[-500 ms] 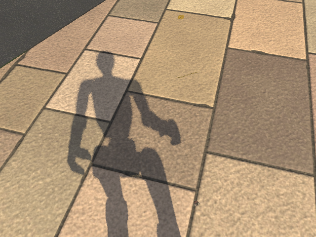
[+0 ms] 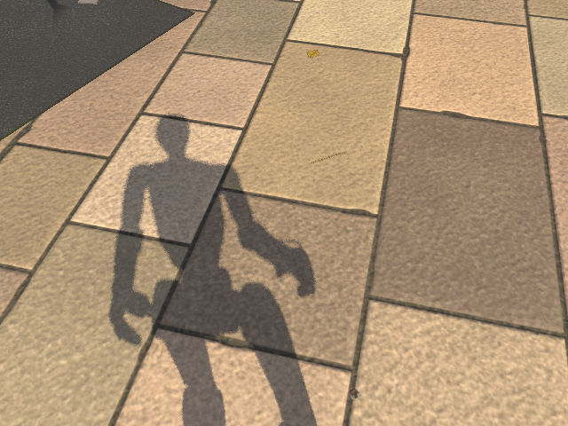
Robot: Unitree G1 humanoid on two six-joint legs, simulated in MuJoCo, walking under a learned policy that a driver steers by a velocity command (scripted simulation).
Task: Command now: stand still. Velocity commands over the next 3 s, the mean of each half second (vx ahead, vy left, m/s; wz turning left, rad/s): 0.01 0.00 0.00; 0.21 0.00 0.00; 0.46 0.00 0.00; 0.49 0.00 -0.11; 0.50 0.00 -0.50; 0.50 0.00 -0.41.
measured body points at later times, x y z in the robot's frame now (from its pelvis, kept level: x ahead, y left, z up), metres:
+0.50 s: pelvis -0.02 -0.01 +0.00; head -0.01 -0.01 +0.45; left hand -0.01 +0.23 -0.15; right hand +0.09 -0.25 -0.13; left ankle +0.04 +0.10 -0.73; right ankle -0.06 -0.14 -0.73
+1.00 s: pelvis +0.08 +0.02 +0.01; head +0.08 +0.03 +0.46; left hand +0.13 +0.28 -0.13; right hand +0.07 -0.23 -0.13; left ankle +0.05 +0.11 -0.73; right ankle +0.02 -0.12 -0.63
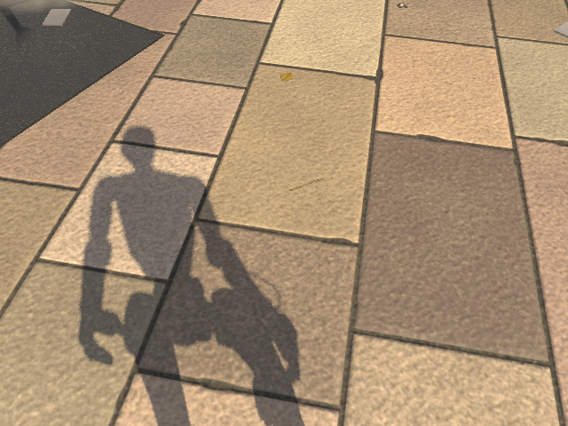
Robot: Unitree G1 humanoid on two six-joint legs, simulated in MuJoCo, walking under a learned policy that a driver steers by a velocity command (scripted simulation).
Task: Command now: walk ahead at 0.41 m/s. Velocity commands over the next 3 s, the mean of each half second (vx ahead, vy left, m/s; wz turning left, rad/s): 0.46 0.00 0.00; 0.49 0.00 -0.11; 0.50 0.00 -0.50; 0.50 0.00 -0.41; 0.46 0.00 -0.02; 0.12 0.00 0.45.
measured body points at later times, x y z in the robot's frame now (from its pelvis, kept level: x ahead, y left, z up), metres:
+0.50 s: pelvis +0.26 -0.08 +0.00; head +0.29 -0.09 +0.44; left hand +0.36 +0.18 -0.13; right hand +0.30 -0.34 -0.15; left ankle +0.20 +0.08 -0.64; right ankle +0.32 -0.16 -0.74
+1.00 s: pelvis +0.55 -0.02 -0.01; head +0.59 -0.01 +0.44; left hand +0.56 +0.25 -0.16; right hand +0.70 -0.28 -0.12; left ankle +0.64 +0.08 -0.74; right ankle +0.40 -0.15 -0.65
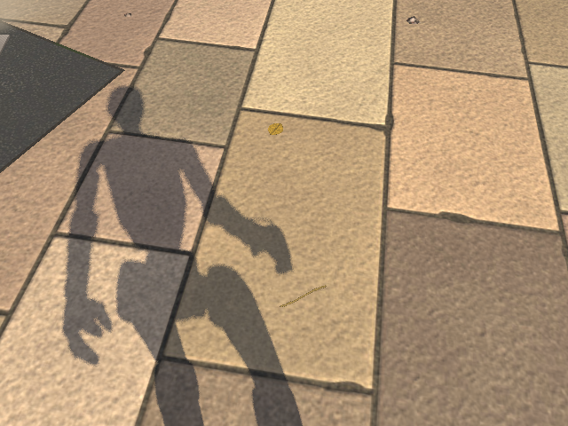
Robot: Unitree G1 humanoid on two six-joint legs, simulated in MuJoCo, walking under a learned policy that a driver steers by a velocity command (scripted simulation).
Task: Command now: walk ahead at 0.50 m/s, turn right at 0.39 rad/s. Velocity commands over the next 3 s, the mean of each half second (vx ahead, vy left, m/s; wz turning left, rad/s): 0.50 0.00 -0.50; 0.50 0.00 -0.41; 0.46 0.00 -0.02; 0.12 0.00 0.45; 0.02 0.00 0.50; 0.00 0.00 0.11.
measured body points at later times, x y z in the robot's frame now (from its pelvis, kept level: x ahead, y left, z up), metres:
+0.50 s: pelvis +0.27 -0.07 -0.02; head +0.31 -0.09 +0.43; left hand +0.51 +0.14 -0.11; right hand +0.23 -0.35 -0.15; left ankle +0.12 +0.11 -0.65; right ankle +0.34 -0.16 -0.73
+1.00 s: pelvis +0.56 -0.13 -0.01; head +0.58 -0.14 +0.44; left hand +0.72 +0.11 -0.13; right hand +0.62 -0.45 -0.09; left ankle +0.69 -0.08 -0.73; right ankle +0.36 -0.17 -0.68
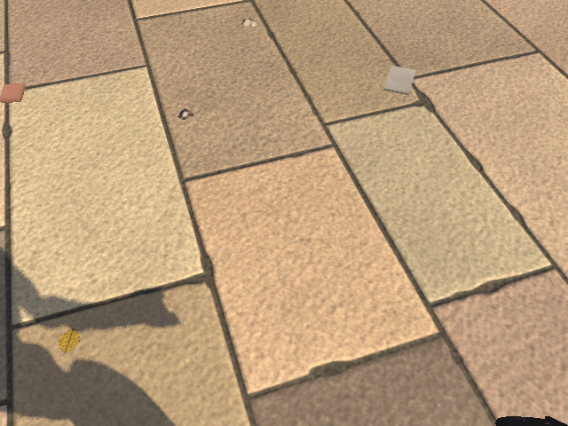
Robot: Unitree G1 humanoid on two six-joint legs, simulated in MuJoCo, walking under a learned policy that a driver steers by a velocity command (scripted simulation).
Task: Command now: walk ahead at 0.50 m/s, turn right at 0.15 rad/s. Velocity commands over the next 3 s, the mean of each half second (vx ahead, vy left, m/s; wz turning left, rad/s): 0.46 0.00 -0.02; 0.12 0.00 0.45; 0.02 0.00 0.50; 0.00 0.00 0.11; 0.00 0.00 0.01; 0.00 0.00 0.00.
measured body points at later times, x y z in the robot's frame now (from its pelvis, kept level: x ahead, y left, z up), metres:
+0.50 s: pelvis +0.27 -0.04 +0.00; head +0.31 -0.04 +0.45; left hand +0.51 +0.19 -0.07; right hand +0.26 -0.32 -0.14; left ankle +0.10 +0.10 -0.69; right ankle +0.38 -0.14 -0.73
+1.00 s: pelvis +0.36 +0.00 +0.01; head +0.39 +0.03 +0.45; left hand +0.42 +0.31 -0.11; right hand +0.59 -0.23 -0.07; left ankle +0.36 +0.10 -0.72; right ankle +0.36 -0.15 -0.67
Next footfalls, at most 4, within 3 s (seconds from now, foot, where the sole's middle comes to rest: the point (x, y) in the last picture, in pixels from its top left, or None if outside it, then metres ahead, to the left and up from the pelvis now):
0.46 right None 0.42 -0.14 -0.76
0.92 left None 0.40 0.11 -0.76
1.38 right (354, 425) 0.48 -0.10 -0.76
1.70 left None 0.32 0.11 -0.76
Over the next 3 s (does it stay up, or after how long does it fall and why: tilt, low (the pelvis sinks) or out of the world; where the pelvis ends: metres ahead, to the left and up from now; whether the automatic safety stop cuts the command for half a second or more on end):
stays up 0.36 -0.01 0.01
